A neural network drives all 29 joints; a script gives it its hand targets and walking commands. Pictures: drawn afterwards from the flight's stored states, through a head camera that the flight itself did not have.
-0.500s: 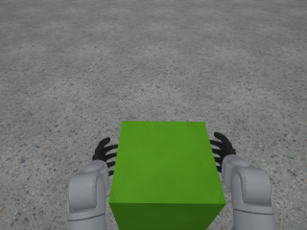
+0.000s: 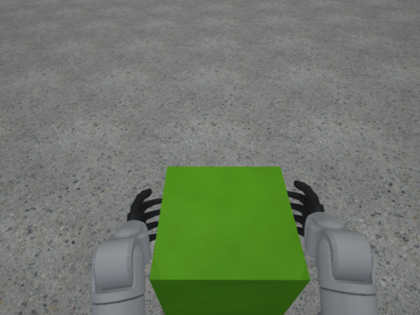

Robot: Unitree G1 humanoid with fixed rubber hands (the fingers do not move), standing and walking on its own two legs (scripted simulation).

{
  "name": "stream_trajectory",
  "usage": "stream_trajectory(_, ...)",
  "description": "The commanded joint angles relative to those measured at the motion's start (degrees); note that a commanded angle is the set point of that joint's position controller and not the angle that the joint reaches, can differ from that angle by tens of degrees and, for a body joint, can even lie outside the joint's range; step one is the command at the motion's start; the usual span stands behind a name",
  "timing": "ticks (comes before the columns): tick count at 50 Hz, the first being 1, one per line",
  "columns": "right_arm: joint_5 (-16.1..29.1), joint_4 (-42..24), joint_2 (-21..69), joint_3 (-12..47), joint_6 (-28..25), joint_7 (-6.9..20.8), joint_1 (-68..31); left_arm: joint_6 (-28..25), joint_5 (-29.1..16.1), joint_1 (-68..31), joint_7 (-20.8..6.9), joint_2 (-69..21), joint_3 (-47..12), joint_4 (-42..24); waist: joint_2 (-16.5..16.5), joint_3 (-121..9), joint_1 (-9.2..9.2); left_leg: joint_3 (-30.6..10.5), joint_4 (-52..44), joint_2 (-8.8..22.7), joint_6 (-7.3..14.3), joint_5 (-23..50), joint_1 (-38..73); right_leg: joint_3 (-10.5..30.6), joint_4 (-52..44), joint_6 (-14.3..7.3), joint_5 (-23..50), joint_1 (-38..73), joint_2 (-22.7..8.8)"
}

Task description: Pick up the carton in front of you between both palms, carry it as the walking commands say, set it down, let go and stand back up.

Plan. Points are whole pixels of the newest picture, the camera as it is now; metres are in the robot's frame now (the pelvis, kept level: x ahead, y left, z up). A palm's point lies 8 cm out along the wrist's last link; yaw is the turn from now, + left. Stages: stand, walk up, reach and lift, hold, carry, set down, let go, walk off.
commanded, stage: carry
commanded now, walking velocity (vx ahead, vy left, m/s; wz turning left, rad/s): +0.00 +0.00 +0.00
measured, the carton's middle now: (223, 248) +0.26 +0.00 +0.01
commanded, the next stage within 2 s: none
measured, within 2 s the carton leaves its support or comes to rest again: neither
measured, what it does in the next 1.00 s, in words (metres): stands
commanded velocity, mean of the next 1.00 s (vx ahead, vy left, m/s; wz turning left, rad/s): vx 0.00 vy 0.00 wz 0.00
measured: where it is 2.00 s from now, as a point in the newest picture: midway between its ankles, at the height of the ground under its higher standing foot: outside the picture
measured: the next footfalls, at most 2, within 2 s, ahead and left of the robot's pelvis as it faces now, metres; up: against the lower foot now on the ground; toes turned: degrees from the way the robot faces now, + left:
right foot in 1.84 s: +0.35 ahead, -0.13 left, +0.00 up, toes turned +0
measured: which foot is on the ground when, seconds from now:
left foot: down 0.00-1.00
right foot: down 0.00-1.00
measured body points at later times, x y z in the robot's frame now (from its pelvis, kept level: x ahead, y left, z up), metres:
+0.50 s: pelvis -0.04 -0.01 +0.00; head -0.07 -0.01 +0.45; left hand +0.24 +0.14 +0.04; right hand +0.25 -0.16 +0.05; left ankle +0.05 +0.11 -0.73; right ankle -0.11 -0.09 -0.73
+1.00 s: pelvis -0.05 -0.01 +0.00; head -0.06 -0.01 +0.45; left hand +0.26 +0.14 +0.03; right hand +0.26 -0.17 +0.04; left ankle +0.05 +0.12 -0.73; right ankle -0.11 -0.09 -0.73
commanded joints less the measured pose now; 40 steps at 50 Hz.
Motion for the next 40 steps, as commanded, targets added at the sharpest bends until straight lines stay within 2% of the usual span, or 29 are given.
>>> stream_trajectory(1,22.3,-0.4,51.4,40.8,-0.1,13.9,-24.3,-1.1,-23.0,-27.6,-14.9,-50.8,-40.5,-2.3,0.0,-11.2,0.2,-5.8,-1.5,5.2,1.2,22.8,13.0,3.6,-4.7,-0.5,28.8,-3.8,-6.0)
stream_trajectory(11,18.1,5.7,50.7,38.4,-7.2,14.3,-25.5,-8.2,-19.4,-29.3,-15.5,-50.4,-39.0,3.9,0.3,-7.7,0.17,-6.6,-5.2,5.2,0.6,13.3,12.1,4.9,-8.2,-1.4,16.3,-7.2,-5.7)
stream_trajectory(17,14.7,9.8,48.4,34.9,-12.2,14.4,-24.3,-13.4,-15.6,-28.0,-15.2,-48.5,-35.4,8.2,0.5,-8.1,0.2,-6.6,-6.1,5.3,0.4,12.1,12.1,5.1,-8.7,-1.7,14.4,-7.9,-5.6)
stream_trajectory(24,9.3,17.5,47.7,28.6,-20.5,14.9,-25.7,-21.6,-10.3,-29.1,-15.3,-47.9,-29.6,15.7,0.7,-8.4,0.16,-6.6,-6.5,5.3,0.1,11.1,11.8,5.2,-8.9,-2.0,12.7,-9.0,-5.4)
stream_trajectory(30,4.8,26.8,48.8,22.6,-28.5,15.5,-29.2,-29.7,-6.0,-33.0,-15.8,-49.1,-23.8,24.2,0.9,-9.5,0.2,-6.6,-6.5,5.3,0.0,11.5,12.0,5.4,-8.5,-2.3,12.8,-9.2,-5.2)
stream_trajectory(33,4.0,29.6,50.5,21.8,-31.6,16.0,-30.7,-32.7,-5.5,-34.7,-16.2,-51.1,-23.3,26.7,1.0,-10.7,0.18,-6.6,-6.1,5.3,0.0,13.1,12.4,5.3,-7.8,-2.4,14.6,-8.6,-5.1)
stream_trajectory(36,4.1,29.9,52.0,22.6,-32.8,16.2,-30.9,-33.8,-5.8,-34.9,-16.5,-52.8,-24.4,27.1,1.1,-12.0,0.12,-6.4,-5.6,5.4,0.2,15.4,12.9,5.0,-6.7,-2.4,17.0,-7.6,-5.0)
stream_trajectory(40,6.3,26.3,53.0,26.2,-31.3,16.2,-29.1,-32.5,-7.8,-33.0,-16.5,-53.7,-27.8,24.0,0.9,-13.3,0.17,-6.1,-4.8,5.5,0.5,18.1,13.1,4.6,-5.4,-2.1,20.1,-6.5,-5.1)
